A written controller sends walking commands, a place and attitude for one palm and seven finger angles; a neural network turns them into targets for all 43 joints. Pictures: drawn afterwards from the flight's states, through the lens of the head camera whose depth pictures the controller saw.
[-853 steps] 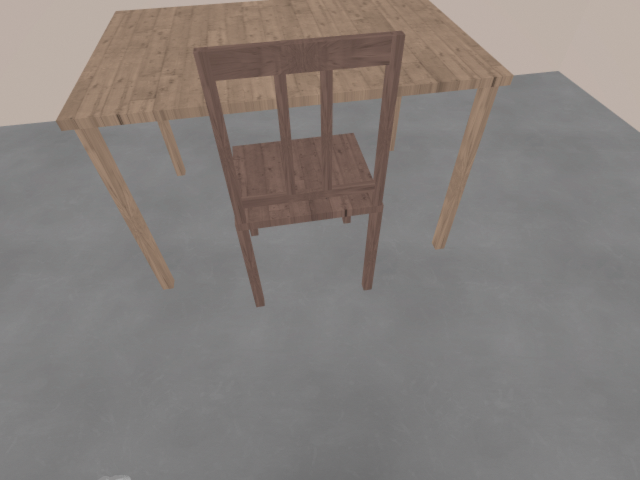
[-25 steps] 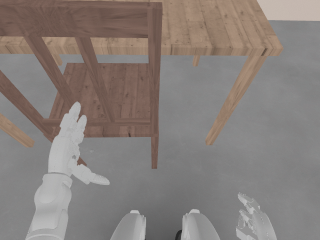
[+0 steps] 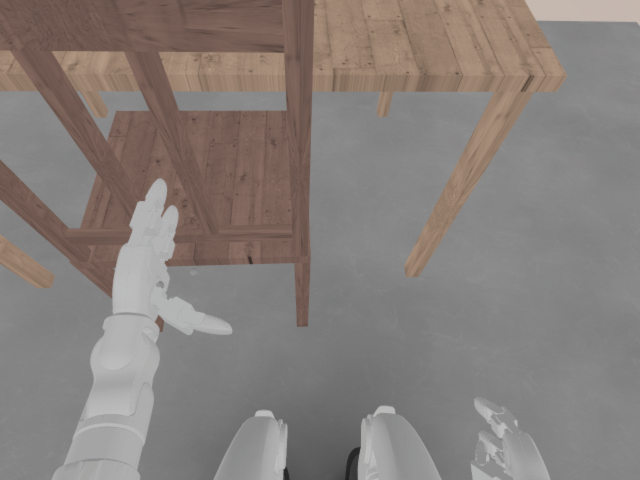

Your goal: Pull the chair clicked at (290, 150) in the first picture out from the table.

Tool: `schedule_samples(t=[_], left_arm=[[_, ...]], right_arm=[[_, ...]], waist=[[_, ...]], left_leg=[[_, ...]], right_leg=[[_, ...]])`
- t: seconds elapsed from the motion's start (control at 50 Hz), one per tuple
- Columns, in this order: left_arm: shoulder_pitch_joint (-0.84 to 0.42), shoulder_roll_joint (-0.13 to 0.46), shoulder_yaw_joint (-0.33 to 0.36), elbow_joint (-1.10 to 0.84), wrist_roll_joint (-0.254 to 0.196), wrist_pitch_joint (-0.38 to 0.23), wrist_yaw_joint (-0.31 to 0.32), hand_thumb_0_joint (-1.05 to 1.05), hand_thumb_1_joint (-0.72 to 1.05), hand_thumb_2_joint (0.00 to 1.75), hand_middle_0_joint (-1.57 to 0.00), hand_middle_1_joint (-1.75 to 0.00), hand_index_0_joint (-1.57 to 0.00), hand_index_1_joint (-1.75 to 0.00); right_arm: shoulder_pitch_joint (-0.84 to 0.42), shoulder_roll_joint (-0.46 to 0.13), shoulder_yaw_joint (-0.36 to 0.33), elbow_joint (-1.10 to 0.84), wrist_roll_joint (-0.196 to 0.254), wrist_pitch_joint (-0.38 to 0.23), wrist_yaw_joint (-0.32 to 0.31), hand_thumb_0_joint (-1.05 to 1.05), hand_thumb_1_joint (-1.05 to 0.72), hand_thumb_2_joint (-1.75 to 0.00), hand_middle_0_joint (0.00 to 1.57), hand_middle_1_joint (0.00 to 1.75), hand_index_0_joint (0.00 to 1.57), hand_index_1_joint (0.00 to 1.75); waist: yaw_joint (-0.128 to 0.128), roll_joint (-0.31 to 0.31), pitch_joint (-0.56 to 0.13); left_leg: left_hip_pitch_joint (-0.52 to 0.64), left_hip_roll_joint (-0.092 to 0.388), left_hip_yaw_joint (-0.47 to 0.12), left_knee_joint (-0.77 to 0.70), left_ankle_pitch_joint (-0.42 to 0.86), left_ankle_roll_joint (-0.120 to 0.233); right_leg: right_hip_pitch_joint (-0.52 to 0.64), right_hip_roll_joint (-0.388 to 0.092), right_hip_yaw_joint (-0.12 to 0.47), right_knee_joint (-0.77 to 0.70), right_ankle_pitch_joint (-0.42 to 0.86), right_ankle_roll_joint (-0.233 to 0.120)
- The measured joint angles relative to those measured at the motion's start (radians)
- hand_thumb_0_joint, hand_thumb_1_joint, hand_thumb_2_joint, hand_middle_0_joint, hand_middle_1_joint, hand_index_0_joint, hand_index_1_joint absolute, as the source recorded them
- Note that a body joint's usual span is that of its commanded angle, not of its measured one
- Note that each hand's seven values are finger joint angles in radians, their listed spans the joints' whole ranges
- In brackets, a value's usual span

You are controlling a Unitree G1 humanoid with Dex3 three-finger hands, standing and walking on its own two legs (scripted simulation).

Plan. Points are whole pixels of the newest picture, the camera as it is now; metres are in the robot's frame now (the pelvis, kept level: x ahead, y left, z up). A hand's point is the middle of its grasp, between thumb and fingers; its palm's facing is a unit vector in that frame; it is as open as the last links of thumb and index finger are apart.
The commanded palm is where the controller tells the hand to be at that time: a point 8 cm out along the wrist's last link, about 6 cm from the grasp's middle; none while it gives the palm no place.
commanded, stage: aim the fingers beside a spindle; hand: left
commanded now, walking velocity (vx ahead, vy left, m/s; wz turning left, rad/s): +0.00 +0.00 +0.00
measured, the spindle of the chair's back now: (106, 164) +0.49 +0.30 +0.05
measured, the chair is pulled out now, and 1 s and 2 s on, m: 0.00 0.00 -0.02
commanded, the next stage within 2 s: push the fingers through the gap in 0.62 s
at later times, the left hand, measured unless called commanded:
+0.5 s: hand (197, 270) +0.36 +0.17 +0.02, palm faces +0.04 -1.00 -0.03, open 17.0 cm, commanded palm +0.33 +0.22 +0.03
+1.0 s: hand (201, 254) +0.38 +0.16 +0.03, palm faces +0.05 -1.00 -0.04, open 17.0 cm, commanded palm +0.36 +0.21 +0.03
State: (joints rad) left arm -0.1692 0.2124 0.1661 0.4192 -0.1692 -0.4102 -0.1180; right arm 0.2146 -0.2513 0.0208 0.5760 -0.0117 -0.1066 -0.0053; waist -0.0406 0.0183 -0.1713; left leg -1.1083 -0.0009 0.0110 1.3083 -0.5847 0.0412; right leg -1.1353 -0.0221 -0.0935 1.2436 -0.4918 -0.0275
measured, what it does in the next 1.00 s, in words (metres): stands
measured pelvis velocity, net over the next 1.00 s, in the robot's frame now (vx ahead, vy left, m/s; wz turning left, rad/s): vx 0.00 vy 0.00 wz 0.00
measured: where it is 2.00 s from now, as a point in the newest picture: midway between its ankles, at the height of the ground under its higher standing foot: outside the picture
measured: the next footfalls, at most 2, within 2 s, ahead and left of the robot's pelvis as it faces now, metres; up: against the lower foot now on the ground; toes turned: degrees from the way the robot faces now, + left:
none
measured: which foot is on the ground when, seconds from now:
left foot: down 0.00-1.00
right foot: down 0.00-1.00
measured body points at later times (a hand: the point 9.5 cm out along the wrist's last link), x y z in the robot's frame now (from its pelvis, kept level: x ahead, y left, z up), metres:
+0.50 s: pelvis +0.00 +0.00 +0.00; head +0.11 +0.01 +0.44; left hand +0.35 +0.22 +0.03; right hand +0.15 -0.25 -0.11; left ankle +0.02 +0.09 -0.62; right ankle +0.05 -0.11 -0.62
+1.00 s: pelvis +0.00 +0.00 +0.00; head +0.11 +0.01 +0.43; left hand +0.37 +0.22 +0.03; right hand +0.15 -0.25 -0.11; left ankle +0.02 +0.09 -0.62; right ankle +0.05 -0.11 -0.62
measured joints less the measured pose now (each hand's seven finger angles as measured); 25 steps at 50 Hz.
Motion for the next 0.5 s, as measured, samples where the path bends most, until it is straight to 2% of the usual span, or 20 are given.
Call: schedule_samples(t=[0.28, 0.5], left_arm=[[-0.011, -0.006, 0.001, 0.029, 0.014, -0.021, 0.026, -0.01, -0.50, 0.30, -0.06, -0.08, -0.06, -0.08], [-0.025, 0.001, 0.000, 0.044, 0.003, -0.034, 0.009, -0.01, -0.50, 0.30, -0.06, -0.08, -0.06, -0.08]], right_arm=[[0.006, 0.002, -0.001, 0.003, 0.001, 0.030, 0.007, 0.01, -0.90, -0.89, 0.20, 0.30, 0.20, 0.30], [-0.005, -0.002, -0.003, 0.006, 0.003, 0.025, 0.003, 0.01, -0.90, -0.89, 0.20, 0.30, 0.20, 0.30]], waist=[[-0.004, 0.001, -0.003], [-0.001, 0.002, -0.001]], left_leg=[[-0.004, 0.003, 0.007, -0.002, 0.002, -0.001], [-0.009, 0.002, -0.001, 0.002, 0.003, -0.004]], right_leg=[[-0.010, 0.003, 0.007, 0.003, 0.002, -0.002], [-0.010, 0.002, 0.000, 0.004, 0.002, -0.005]])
